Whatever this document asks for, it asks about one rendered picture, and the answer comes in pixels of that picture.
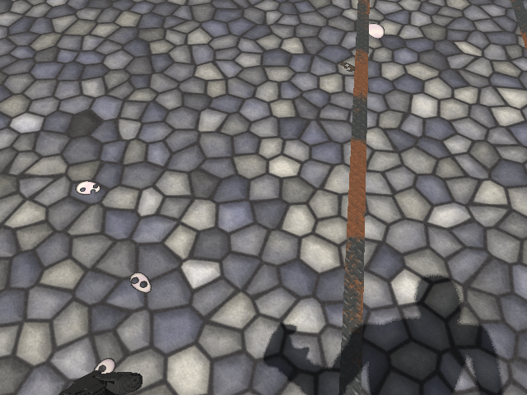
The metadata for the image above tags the robot left hand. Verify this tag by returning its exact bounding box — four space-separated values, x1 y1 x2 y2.
59 370 142 395

